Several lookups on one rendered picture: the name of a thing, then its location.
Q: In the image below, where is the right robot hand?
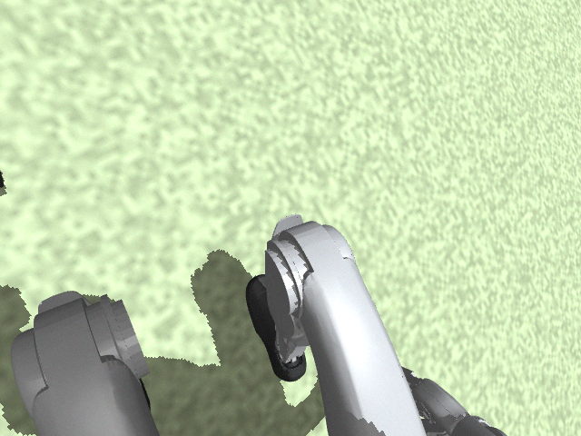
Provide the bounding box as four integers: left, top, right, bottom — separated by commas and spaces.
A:
401, 366, 471, 436

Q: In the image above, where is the right robot arm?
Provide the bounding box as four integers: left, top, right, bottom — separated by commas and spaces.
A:
451, 416, 507, 436

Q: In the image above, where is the right robot foot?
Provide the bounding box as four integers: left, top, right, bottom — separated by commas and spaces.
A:
246, 274, 306, 382

